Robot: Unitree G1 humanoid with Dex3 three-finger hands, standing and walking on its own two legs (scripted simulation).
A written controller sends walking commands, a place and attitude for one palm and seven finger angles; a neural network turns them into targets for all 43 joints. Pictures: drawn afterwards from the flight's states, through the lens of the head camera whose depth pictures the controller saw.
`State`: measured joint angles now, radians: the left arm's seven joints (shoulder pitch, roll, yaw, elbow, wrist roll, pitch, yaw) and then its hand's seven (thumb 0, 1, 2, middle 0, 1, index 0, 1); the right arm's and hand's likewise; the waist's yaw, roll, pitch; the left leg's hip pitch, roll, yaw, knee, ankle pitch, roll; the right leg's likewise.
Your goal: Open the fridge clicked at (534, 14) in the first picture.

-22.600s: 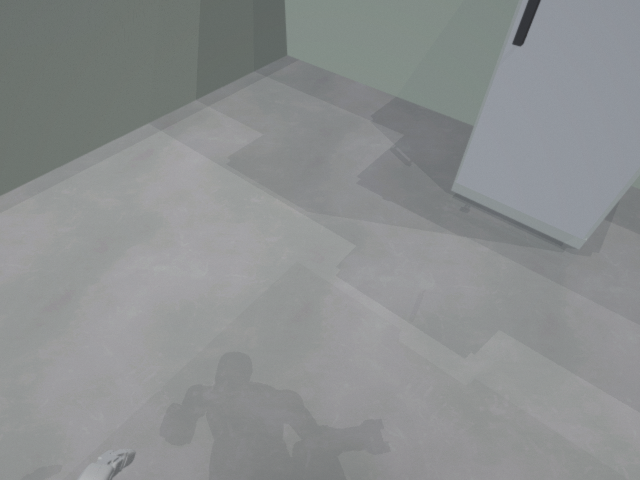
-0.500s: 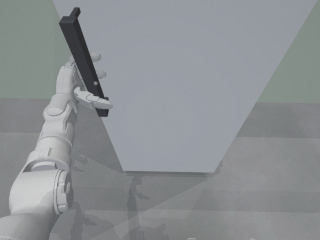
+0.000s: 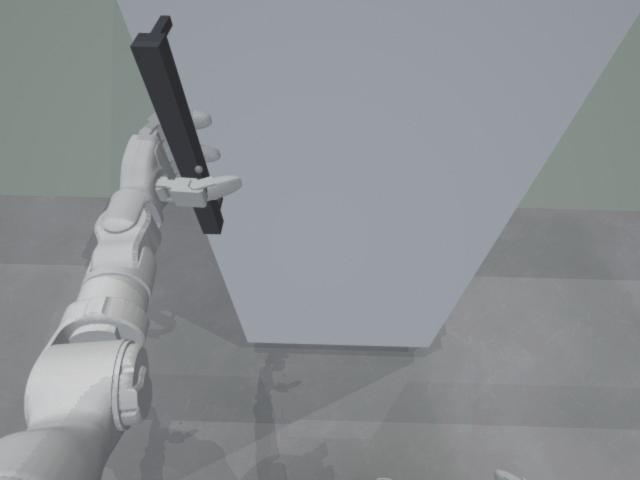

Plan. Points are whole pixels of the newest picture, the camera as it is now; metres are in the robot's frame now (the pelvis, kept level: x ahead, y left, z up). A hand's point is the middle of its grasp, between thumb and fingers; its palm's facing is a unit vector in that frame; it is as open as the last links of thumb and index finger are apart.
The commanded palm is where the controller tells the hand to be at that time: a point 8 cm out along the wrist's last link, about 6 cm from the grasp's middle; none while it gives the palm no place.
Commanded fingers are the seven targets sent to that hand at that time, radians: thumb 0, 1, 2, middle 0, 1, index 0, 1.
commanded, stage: grip the handle and tug to test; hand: left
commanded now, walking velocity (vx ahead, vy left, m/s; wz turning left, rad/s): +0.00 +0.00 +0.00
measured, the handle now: (193, 143) +0.52 +0.17 +0.13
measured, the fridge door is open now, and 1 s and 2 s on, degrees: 0 0 1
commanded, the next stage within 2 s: pull the door a little, standing still in 1.06 s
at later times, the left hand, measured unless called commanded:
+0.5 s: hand (200, 167) +0.46 +0.15 +0.13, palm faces -0.03 -1.00 +0.00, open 6.0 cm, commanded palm +0.42 +0.20 +0.14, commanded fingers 0.00 0.90 0.90 -0.45 -1.40 -0.45 -1.40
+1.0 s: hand (201, 169) +0.46 +0.15 +0.13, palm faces -0.02 -1.00 +0.00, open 6.1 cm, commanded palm +0.40 +0.20 +0.14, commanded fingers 0.00 0.90 0.90 -0.45 -1.40 -0.45 -1.40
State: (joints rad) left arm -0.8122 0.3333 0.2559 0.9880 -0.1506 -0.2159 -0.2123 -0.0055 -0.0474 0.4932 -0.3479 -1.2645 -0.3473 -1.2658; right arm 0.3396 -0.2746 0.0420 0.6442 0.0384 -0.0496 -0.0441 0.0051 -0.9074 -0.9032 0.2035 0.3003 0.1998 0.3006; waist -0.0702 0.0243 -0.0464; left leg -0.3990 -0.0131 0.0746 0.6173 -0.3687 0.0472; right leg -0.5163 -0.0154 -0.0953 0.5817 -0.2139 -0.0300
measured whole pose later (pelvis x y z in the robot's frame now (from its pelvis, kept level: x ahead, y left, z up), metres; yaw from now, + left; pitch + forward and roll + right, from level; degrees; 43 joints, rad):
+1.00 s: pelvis +0.04 +0.00 +0.01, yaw -3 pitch +8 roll +0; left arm -0.49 0.27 0.26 0.54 -0.18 -0.06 -0.16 0.01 0.71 0.75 -0.28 -1.40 -0.28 -1.40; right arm 0.30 -0.26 0.02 0.59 0.04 -0.01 -0.02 0.01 -0.91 -0.90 0.20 0.30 0.20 0.30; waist -0.04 0.04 -0.07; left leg -0.26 0.00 0.09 0.51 -0.35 0.03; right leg -0.40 0.02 -0.05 0.49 -0.22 -0.03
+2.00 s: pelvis +0.17 +0.02 +0.00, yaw -2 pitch +0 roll +3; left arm 0.18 0.18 0.07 -0.26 -0.06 -0.06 0.11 -0.04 0.58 0.77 -0.45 -1.40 -0.28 -1.40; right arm 0.09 -0.15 0.04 0.57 -0.03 0.02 -0.05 0.01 -0.91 -0.90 0.20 0.30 0.20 0.30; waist -0.02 0.07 0.08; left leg -0.35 -0.06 -0.03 0.56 -0.20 -0.01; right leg -0.35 0.04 -0.01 0.84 -0.52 0.01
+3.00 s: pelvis +0.04 -0.01 +0.03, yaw +11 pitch +3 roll -3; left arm 0.06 0.14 -0.16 -0.16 0.01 -0.10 0.06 0.01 0.58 0.71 -0.41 -1.37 -0.29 -1.36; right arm 0.24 -0.11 0.04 0.66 -0.02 -0.01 -0.05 0.00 -0.92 -0.90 0.21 0.30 0.20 0.30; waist -0.02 0.03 0.02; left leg -0.26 0.02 -0.18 0.33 -0.12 -0.03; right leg -0.39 0.02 0.05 0.75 -0.38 0.04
